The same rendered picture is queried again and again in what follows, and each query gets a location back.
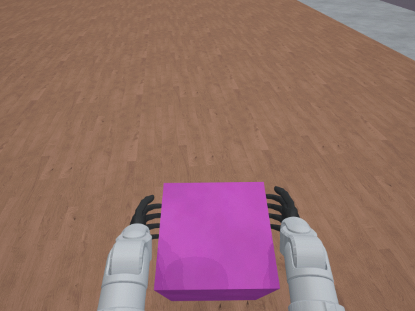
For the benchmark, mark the carton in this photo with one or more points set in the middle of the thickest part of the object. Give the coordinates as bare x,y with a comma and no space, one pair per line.
215,243

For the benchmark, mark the left robot hand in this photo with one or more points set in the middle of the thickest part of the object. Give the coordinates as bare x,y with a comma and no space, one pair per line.
143,208

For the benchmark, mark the right robot hand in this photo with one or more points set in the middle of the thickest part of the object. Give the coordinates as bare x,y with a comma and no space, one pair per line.
287,209

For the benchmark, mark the robot left forearm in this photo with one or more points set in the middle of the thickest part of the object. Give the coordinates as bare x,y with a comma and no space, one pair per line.
125,279

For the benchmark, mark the robot right forearm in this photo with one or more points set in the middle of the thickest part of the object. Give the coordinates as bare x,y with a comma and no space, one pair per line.
311,284

